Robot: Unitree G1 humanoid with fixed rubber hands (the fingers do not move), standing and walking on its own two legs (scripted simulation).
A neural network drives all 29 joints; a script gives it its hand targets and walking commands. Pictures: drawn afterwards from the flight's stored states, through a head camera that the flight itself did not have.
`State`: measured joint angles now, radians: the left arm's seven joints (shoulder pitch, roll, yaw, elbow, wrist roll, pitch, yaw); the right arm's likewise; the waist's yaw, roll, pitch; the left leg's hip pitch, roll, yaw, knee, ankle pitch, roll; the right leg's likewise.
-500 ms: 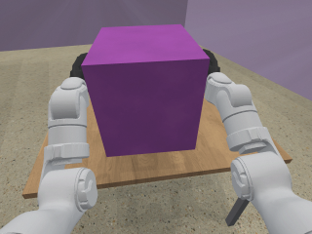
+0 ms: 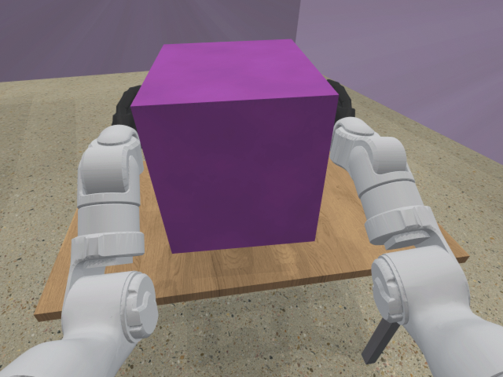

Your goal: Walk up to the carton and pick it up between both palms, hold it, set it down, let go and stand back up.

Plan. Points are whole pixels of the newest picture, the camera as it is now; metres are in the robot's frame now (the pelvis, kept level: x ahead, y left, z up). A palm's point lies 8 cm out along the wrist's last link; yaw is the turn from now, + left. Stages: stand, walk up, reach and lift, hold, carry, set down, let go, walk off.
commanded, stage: hold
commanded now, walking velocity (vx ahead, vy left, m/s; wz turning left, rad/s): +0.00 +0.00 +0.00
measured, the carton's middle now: (236, 138) +0.41 +0.00 +0.24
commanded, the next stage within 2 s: none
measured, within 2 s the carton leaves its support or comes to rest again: neither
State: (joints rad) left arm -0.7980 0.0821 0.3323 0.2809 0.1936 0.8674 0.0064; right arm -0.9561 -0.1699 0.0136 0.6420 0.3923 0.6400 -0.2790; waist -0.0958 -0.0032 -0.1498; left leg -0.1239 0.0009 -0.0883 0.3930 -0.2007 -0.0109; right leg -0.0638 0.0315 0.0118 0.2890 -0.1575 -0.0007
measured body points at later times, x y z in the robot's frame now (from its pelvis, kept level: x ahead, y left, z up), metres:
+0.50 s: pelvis +0.00 +0.00 +0.00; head -0.09 +0.01 +0.44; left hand +0.38 +0.16 +0.27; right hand +0.38 -0.16 +0.28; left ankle +0.01 +0.12 -0.75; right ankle +0.00 -0.12 -0.75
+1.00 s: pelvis +0.00 +0.00 +0.00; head -0.09 +0.02 +0.44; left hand +0.38 +0.17 +0.26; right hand +0.38 -0.15 +0.28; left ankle +0.01 +0.12 -0.75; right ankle +0.00 -0.12 -0.75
